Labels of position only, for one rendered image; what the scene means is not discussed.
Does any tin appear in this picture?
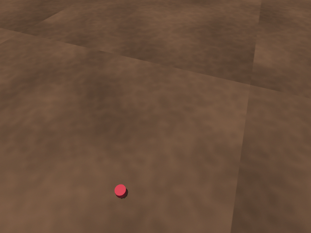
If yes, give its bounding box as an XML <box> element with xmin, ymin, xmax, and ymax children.
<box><xmin>115</xmin><ymin>184</ymin><xmax>127</xmax><ymax>198</ymax></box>

